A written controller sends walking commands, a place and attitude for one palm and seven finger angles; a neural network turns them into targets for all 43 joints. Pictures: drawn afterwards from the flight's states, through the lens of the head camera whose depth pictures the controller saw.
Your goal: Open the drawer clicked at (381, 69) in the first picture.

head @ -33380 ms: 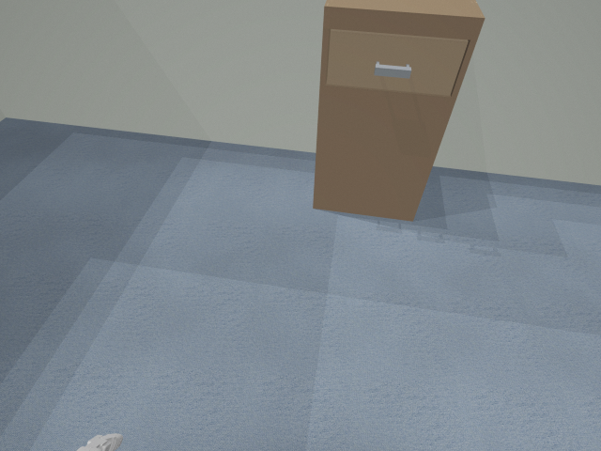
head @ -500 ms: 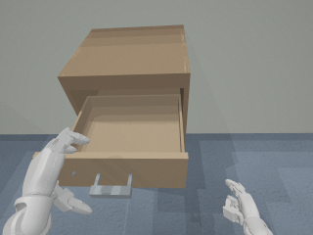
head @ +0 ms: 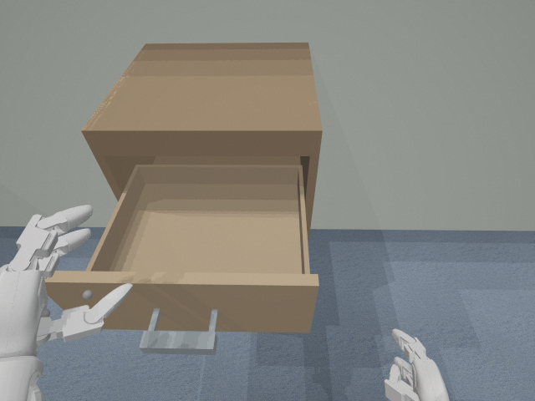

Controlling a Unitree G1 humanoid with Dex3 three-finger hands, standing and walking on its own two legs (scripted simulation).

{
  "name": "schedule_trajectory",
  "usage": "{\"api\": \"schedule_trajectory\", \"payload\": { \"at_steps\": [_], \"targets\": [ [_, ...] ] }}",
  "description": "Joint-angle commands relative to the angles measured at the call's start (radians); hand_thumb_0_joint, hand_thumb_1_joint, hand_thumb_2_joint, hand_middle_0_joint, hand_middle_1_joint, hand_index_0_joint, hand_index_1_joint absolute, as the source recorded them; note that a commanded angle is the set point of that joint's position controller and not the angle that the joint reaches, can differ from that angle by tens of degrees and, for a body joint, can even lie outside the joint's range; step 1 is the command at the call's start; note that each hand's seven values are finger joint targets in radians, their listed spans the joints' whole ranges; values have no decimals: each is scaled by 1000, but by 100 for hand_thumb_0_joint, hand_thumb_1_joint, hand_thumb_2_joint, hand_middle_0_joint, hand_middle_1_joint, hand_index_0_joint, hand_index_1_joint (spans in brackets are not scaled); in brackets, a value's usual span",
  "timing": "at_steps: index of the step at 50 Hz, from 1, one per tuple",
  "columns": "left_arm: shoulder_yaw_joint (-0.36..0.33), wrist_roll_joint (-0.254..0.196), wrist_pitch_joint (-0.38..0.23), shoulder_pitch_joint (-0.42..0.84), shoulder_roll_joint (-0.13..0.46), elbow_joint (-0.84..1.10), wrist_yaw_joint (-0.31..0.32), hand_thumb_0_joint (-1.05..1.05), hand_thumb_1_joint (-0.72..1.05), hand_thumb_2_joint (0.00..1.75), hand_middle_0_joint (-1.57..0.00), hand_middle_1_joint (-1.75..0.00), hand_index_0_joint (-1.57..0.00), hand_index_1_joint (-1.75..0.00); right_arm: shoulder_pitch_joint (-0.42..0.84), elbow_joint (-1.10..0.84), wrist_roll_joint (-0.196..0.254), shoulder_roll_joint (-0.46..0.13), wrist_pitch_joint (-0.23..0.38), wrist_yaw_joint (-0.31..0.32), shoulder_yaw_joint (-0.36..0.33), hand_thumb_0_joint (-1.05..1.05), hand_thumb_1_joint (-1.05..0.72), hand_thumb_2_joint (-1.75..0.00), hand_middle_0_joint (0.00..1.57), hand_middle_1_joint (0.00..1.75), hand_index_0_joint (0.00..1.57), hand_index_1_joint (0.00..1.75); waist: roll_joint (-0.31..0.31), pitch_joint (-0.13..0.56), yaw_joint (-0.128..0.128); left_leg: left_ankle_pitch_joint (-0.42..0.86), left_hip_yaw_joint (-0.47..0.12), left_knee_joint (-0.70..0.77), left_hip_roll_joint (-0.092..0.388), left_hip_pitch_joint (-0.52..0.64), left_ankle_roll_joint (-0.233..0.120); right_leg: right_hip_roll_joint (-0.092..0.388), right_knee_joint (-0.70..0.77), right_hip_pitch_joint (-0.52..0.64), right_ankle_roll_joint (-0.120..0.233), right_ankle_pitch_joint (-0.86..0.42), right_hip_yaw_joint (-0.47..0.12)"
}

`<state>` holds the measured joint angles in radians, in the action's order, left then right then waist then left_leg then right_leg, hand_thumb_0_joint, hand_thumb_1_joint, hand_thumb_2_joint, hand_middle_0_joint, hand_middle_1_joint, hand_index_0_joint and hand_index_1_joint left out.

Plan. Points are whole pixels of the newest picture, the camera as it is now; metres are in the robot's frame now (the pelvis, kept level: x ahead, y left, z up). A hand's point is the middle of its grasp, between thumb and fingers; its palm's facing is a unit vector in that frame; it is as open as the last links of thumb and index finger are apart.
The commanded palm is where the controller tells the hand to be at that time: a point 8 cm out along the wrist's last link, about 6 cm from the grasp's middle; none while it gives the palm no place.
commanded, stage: draw the hand back to the body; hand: left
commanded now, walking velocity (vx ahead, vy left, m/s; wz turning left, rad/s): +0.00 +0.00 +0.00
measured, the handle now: (182, 328) +0.24 +0.17 -0.05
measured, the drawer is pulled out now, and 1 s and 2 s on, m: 0.30 0.30 0.30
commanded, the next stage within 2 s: step back with the hand held close in 0.42 s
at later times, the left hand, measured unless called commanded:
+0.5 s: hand (71, 302) +0.17 +0.23 +0.16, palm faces +0.42 -0.81 -0.41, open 7.5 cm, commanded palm +0.12 +0.27 +0.17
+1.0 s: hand (31, 338) +0.14 +0.26 +0.15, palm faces +0.35 -0.80 -0.49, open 7.4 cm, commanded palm +0.07 +0.29 +0.17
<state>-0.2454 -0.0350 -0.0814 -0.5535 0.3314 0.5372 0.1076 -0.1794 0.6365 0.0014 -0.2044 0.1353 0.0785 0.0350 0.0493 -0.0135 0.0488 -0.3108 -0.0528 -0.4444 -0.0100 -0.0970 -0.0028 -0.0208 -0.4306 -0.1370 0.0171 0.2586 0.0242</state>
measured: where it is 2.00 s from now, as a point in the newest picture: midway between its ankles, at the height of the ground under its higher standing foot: outside the picture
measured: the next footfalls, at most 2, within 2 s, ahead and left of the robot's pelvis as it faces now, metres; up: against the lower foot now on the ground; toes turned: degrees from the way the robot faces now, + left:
right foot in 1.46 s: -0.06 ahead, -0.11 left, +0.00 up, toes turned +3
left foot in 1.86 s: -0.13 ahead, +0.13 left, +0.00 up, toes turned +5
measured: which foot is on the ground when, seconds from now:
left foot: down 0.00-1.00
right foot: down 0.00-1.00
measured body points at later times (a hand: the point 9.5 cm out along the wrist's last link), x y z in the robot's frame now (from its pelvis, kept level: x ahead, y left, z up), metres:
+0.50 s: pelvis -0.01 -0.01 +0.00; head -0.02 -0.03 +0.45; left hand +0.15 +0.27 +0.18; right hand +0.20 -0.22 -0.08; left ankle -0.04 +0.12 -0.74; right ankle -0.02 -0.11 -0.74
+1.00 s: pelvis -0.05 +0.01 -0.01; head -0.02 +0.01 +0.44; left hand +0.11 +0.30 +0.18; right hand +0.15 -0.22 -0.08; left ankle -0.04 +0.12 -0.74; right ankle -0.02 -0.11 -0.74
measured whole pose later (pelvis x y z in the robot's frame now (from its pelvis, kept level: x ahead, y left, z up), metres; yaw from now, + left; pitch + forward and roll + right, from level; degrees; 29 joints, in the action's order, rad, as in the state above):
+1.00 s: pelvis -0.05 +0.01 -0.01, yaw +2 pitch +2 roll +0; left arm -0.38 -0.05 -0.16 -0.65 0.41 0.61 0.12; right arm -0.15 0.56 0.02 -0.20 0.04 0.08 0.00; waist -0.01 0.00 -0.01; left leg -0.27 -0.07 -0.55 -0.05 -0.32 -0.02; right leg 0.02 -0.52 -0.34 0.00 0.22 0.05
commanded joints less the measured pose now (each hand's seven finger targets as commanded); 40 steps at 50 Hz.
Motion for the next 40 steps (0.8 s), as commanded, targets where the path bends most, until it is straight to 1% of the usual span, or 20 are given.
{"api": "schedule_trajectory", "payload": {
  "at_steps": [1, 2, 5, 6, 7, 10, 11, 15, 16, 20, 23, 25, 26, 27, 28, 29, 30, 32, 36, 40],
  "targets": [
    [-157, -10, -68, 77, 161, 207, 30, 0, 55, 75, -22, -52, -22, -52, 155, -168, 5, -92, 52, 14, -43, 0, -90, -90, 20, 30, 20, 30, 27, 105, 9, 400, 34, 40, 29, -35, 7, 34, 30, 84, 2, -311, 25],
    [-155, -12, -67, 65, 149, 167, 31, 0, 58, 76, -22, -50, -22, -50, 154, -159, 5, -86, 49, 15, -41, 0, -90, -90, 20, 30, 20, 30, 7, 78, 10, 377, 33, 47, 30, -48, 7, 35, 34, 73, -2, -290, 34],
    [-160, -16, -65, 83, 150, 159, 28, 0, 69, 81, -22, -43, -22, -43, 155, -164, 9, -92, 41, 17, -45, 0, -90, -90, 20, 30, 20, 30, -14, 75, 8, 345, 33, 51, 29, -47, 1, 35, 38, 65, -4, -266, 29],
    [-162, -14, -67, 90, 153, 160, 27, 0, 73, 82, -21, -41, -21, -41, 161, -161, 11, -93, 44, 18, -47, 0, -90, -90, 20, 30, 20, 30, 22, 67, 7, 336, 31, 52, 29, -45, 3, 34, 43, 58, 0, -254, 25],
    [-142, -14, -69, 78, 133, 147, 26, 0, 76, 84, -21, -39, -21, -39, 156, -160, 9, -91, 46, 17, -44, 0, -90, -90, 20, 30, 20, 30, 10, 64, 6, 331, 28, 56, 29, -48, 3, 36, 40, 57, -2, -245, 32],
    [-136, -12, -69, 87, 137, 175, 26, 0, 87, 88, -20, -32, -20, -32, 157, -168, 7, -96, 50, 15, -46, 0, -90, -90, 20, 30, 20, 30, -9, 93, 8, 343, 28, 51, 27, -36, -4, 38, 37, 69, -4, -264, 28],
    [-137, -11, -69, 96, 149, 193, 28, 0, 90, 90, -20, -30, -20, -30, 161, -168, 8, -101, 55, 15, -46, 0, -90, -90, 20, 30, 20, 30, 33, 101, 6, 344, 28, 48, 25, -34, -1, 38, 36, 70, -1, -264, 23],
    [-150, -12, -68, 84, 157, 197, 33, 0, 90, 90, -20, -30, -20, -30, 155, -170, 6, -91, 56, 16, -42, 0, -90, -90, 20, 30, 20, 30, -6, 108, 10, 337, 28, 47, 23, -37, -2, 39, 33, 76, -3, -269, 27],
    [-163, -12, -66, 97, 174, 203, 35, 0, 90, 90, -20, -30, -20, -30, 162, -168, 8, -95, 57, 18, -42, 0, -90, -90, 20, 30, 20, 30, 38, 105, 10, 326, 28, 47, 22, -40, 1, 38, 37, 74, 1, -258, 22],
    [-154, -15, -64, 85, 153, 172, 34, 0, 90, 90, -20, -30, -20, -30, 160, -167, 9, -85, 53, 18, -39, 0, -90, -90, 20, 30, 20, 30, 1, 78, 8, 301, 31, 49, 22, -47, -3, 40, 43, 57, -3, -240, 23],
    [-143, -15, -66, 81, 139, 158, 31, 0, 90, 90, -20, -30, -20, -30, 160, -164, 10, -85, 54, 17, -41, 0, -90, -90, 20, 30, 20, 30, 16, 59, 5, 284, 32, 50, 23, -54, -2, 43, 46, 47, -4, -223, 22],
    [-142, -17, -66, 82, 138, 148, 29, 0, 90, 90, -20, -30, -20, -30, 166, -167, 11, -85, 53, 17, -42, 0, -90, -90, 20, 30, 20, 30, -21, 54, 6, 268, 30, 50, 24, -56, -7, 42, 49, 39, -6, -205, 21],
    [-146, -16, -67, 88, 146, 156, 30, 0, 90, 90, -20, -30, -20, -30, 170, -167, 13, -90, 56, 17, -45, 0, -90, -90, 20, 30, 20, 30, 16, 57, 6, 260, 34, 47, 22, -55, -5, 43, 54, 38, -3, -198, 14],
    [-293, -21, -107, 155, 274, 212, 33, 0, 90, 90, -20, -30, -20, -30, 117, -187, 14, -134, 31, 12, -59, 0, -90, -90, 20, 30, 20, 30, -20, -3, -37, 216, -14, -1, 36, -141, -30, 104, 105, -44, -4, -205, -60],
    [-227, -18, -110, 74, 192, 121, 20, 0, 90, 90, -20, -30, -20, -30, 127, -171, 17, -108, 12, 11, -56, 0, -90, -90, 20, 30, 20, 30, -84, 14, -42, 196, -13, -39, 26, -117, -28, 134, 118, -73, 7, -185, -65],
    [-197, -16, -112, 55, 174, 125, 15, 0, 90, 90, -20, -30, -20, -30, 134, -181, 18, -109, 3, 7, -54, 0, -90, -90, 20, 30, 20, 30, -133, 25, -44, 198, -11, -71, 19, -109, -27, 154, 128, -89, 15, -176, -74],
    [-189, -16, -118, 32, 166, 133, 14, 0, 90, 90, -20, -30, -20, -30, 140, -186, 17, -106, -4, 7, -54, 0, -90, -90, 20, 30, 20, 30, -135, 47, -47, 188, -5, -96, 14, -109, -27, 175, 129, -103, 25, -172, -82],
    [-204, -18, -136, -21, 175, 159, 19, 0, 90, 90, -20, -30, -20, -30, 130, -188, 17, -111, -10, 9, -61, 0, -90, -90, 20, 30, 20, 30, -70, 106, -49, 206, -3, -107, 13, -111, -25, 199, 99, -83, 44, -215, -83],
    [-225, -22, -143, -88, 194, 233, 29, 0, 90, 90, -20, -30, -20, -30, 131, -207, 18, -130, -34, 14, -78, 0, -90, -90, 20, 30, 20, 30, 4, 202, -53, 443, -35, -61, 60, -128, -21, 154, -20, 4, 19, -373, -18],
    [-249, -22, -143, -103, 212, 277, 36, 0, 90, 90, -20, -30, -20, -30, 134, -231, 18, -128, -53, 16, -85, 0, -90, -90, 20, 30, 20, 30, 13, 217, -46, 545, -73, -36, 92, -190, -21, 114, -87, 44, 1, -412, -2]
  ]
}}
